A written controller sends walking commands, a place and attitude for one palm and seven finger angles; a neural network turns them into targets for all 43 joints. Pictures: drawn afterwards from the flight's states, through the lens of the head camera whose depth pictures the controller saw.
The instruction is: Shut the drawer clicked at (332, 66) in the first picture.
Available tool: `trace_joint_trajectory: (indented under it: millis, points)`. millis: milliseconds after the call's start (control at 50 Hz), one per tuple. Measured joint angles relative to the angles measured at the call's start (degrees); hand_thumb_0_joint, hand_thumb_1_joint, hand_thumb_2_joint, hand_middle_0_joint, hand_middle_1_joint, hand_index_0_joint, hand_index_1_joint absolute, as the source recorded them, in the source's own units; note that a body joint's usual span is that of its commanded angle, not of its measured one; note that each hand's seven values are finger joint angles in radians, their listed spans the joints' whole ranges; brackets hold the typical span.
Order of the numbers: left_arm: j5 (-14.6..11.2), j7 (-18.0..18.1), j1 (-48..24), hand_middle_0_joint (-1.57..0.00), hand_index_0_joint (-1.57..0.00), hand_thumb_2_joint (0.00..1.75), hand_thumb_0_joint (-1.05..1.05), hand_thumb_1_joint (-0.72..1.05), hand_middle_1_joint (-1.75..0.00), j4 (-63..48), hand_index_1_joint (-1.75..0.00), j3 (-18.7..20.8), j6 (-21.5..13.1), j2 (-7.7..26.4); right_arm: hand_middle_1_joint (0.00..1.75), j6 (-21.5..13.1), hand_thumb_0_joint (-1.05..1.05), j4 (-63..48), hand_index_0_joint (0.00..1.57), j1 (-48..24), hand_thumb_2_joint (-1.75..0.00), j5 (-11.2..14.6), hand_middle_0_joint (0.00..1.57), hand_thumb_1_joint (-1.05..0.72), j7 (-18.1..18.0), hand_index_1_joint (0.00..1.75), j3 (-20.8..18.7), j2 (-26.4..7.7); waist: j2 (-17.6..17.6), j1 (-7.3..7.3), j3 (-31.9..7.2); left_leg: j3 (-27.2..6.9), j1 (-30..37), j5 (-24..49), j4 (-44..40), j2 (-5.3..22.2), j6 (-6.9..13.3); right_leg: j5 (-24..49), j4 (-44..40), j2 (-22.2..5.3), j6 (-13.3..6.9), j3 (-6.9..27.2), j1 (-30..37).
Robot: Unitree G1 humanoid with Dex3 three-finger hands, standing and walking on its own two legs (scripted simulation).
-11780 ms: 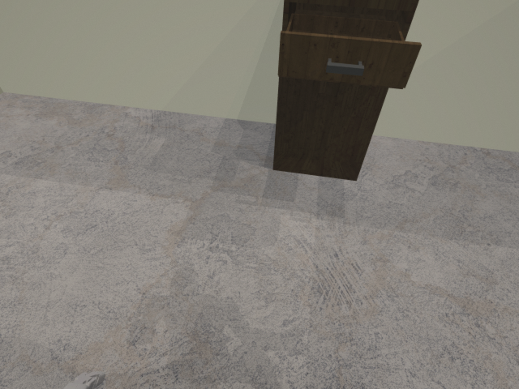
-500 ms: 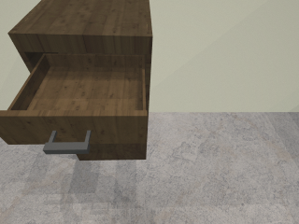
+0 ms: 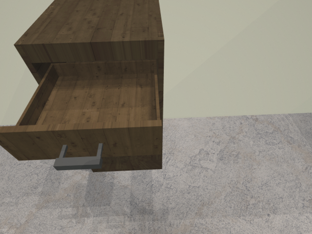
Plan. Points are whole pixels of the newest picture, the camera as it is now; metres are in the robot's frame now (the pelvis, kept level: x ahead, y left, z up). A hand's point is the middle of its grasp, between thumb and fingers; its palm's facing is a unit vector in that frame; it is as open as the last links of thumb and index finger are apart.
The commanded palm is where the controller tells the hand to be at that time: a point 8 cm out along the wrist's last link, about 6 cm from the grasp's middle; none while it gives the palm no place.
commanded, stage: come to a stop and stand still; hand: left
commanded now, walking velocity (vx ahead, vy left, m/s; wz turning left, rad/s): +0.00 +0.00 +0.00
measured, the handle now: (80, 155) +0.30 +0.22 +0.04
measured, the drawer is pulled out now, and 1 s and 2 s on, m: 0.30 0.30 0.30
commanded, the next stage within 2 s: look again from close up in 0.60 s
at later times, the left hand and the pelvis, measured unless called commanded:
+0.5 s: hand out of the picture +0.05 +0.18 -0.16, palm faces +0.01 -0.98 -0.21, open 7.3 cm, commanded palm none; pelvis +0.04 +0.00 +0.02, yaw +0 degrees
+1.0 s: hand out of the picture +0.05 +0.16 -0.16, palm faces +0.03 -0.98 -0.19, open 7.4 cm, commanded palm none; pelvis +0.06 -0.01 +0.02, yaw +0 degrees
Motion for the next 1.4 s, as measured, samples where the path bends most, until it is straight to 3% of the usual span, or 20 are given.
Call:
trace_joint_trajectory:
  millis: [60, 100, 220, 360, 640, 1300, 1400]
  points:
    - [-0.1, -0.2, 1.2, -0.2, -0.2, 0.9, 0.0, 0.91, -0.3, 0.6, -0.3, -1.1, 0.0, -1.1, 0.3, 0.2, 0.0, 0.6, 0.2, 1.4, -0.9, 0.0, 0.2, -0.92, 0.4, 0.3, -0.1, 0.0, 0.7, -0.84, -1.5, -1.2, 0.7, -2.2, 0.7, 1.0, -0.5, 0.6, -2.0, 1.0, -0.2, -1.2, 1.4]
    - [-0.3, -0.2, 1.6, -0.2, -0.2, 0.9, 0.0, 0.91, -0.3, 1.2, -0.3, -1.4, -0.2, -1.5, 0.3, -0.2, 0.0, 1.4, 0.2, 2.6, -0.9, 0.1, 0.2, -0.91, 0.4, 0.3, 0.2, 0.5, -0.1, -1.16, -1.9, -1.4, 2.3, 1.5, -1.9, 1.4, -0.6, 0.5, -2.8, 1.3, -0.2, -1.5, 2.0]
    - [-0.8, 0.0, 1.2, -0.2, -0.21, 0.9, 0.01, 0.93, -0.3, 3.3, -0.3, -1.2, -0.7, -1.3, 0.3, -1.8, 0.0, 4.9, 0.2, 4.9, -0.9, 0.2, 0.2, -0.92, -0.2, 0.3, 1.1, 1.8, -3.2, -0.44, -1.2, -0.6, 6.0, 2.1, -7.0, 0.8, -0.7, 1.8, -7.0, 0.9, 0.2, -0.6, 4.9]
    - [-0.9, -0.2, 1.2, -0.2, -0.2, 0.9, 0.01, 0.92, -0.3, 5.9, -0.3, -1.4, -1.2, -1.4, 0.3, -2.6, 0.0, 7.5, 0.2, 4.9, -0.9, 0.6, 0.2, -0.91, -0.8, 0.3, 1.6, 2.1, -2.6, -0.4, 0.4, -0.2, 8.4, 2.9, -10.0, 0.4, -0.6, 2.2, -9.3, 0.6, 0.4, -0.1, 7.0]
    - [-0.8, 0.1, 2.1, -0.2, -0.2, 0.9, 0.0, 0.91, -0.3, 9.1, -0.3, -1.5, -1.4, -2.7, 0.3, -3.0, 0.01, 10.0, 0.2, 3.6, -0.9, 0.7, 0.2, -0.92, -1.3, 0.3, 1.6, 1.9, -1.9, 0.05, -0.2, 0.2, 11.4, 2.5, -12.1, -0.2, -0.5, 1.2, -10.1, 0.0, 0.6, 0.3, 9.3]
    - [-0.9, 0.1, 3.1, -0.2, -0.2, 0.9, 0.0, 0.91, -0.3, 10.3, -0.3, -1.3, -1.7, -3.7, 0.3, -3.2, 0.0, 11.4, 0.2, 4.8, -0.9, 0.6, 0.2, -0.92, -1.6, 0.3, 1.7, 3.2, -2.4, 0.2, -0.2, -0.5, 12.4, 2.5, -12.9, 0.3, -1.3, 1.1, -11.1, 0.6, -0.2, -0.4, 10.6]
    - [-0.8, 1.3, 3.2, -0.2, -0.2, 0.9, 0.0, 0.91, -0.3, 9.5, -0.3, -1.9, -3.1, -4.7, 0.3, -2.8, 0.01, 8.1, 0.2, 3.8, -0.9, 0.7, 0.2, -0.92, -1.3, 0.3, 0.8, 1.6, -0.1, -0.77, 1.4, -1.0, 8.1, 0.2, -7.1, 1.5, -1.1, 1.3, -9.2, 1.7, 0.0, -0.9, 8.1]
